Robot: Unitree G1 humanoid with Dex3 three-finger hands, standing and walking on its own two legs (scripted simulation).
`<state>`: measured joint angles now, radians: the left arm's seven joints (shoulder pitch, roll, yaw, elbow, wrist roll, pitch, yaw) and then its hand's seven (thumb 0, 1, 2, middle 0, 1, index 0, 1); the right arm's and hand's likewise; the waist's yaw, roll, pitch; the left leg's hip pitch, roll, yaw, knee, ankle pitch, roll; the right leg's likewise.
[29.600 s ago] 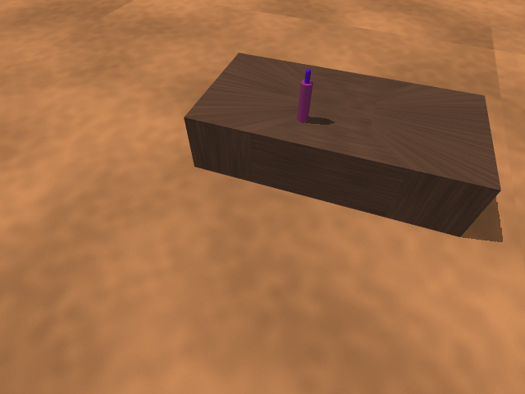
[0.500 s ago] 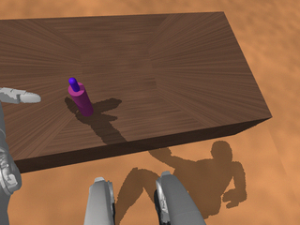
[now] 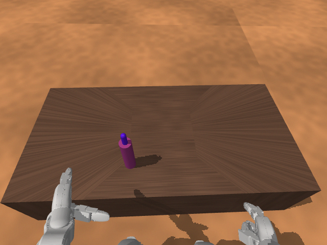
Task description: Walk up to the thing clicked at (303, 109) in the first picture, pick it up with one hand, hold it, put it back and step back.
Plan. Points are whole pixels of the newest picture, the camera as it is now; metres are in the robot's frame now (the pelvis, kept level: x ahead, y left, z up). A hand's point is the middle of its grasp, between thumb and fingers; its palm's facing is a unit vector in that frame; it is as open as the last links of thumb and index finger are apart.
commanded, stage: home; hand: left
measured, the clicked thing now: (127, 150) +0.51 +0.15 -0.27
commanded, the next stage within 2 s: none
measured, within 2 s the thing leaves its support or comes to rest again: neither
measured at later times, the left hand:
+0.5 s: hand (92, 235) +0.16 +0.17 -0.06, palm faces +0.15 -0.95 -0.28, open 17.4 cm
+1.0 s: hand out of the picture +0.06 +0.25 -0.10, palm faces +0.01 -0.91 -0.41, open 17.4 cm
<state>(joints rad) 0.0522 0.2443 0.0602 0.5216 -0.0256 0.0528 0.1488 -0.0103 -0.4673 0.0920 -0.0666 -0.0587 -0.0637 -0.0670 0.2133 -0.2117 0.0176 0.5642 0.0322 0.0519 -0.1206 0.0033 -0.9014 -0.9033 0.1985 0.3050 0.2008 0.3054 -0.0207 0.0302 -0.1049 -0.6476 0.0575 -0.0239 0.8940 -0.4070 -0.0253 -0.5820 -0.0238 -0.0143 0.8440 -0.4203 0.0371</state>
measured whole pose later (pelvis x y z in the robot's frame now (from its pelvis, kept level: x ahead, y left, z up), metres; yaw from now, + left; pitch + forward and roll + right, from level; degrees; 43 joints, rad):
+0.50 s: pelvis -0.01 -0.01 +0.00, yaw +1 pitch +5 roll -1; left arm 0.41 0.20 -0.01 0.14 -0.03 0.15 0.14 -0.01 -0.52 0.06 -0.06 -0.05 -0.06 -0.06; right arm 0.24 -0.21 0.02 0.53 0.02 -0.04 -0.15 0.01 -0.90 -0.90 0.20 0.31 0.20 0.31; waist -0.01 0.03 -0.07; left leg -0.56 0.05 -0.04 0.87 -0.39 -0.04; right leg -0.51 -0.03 -0.03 0.85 -0.43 0.02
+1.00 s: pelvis +0.00 -0.01 +0.04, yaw +2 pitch -3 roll +0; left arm 0.26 0.33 0.01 0.91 0.04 0.01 0.03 -0.01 -0.53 0.05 -0.06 -0.05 -0.06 -0.05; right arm 0.24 -0.32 -0.04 0.92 -0.04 0.03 -0.01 0.01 -0.90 -0.90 0.20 0.30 0.20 0.31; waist 0.01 0.05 0.03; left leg -0.25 0.03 -0.02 0.56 -0.26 -0.03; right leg -0.20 -0.05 -0.03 0.57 -0.31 0.03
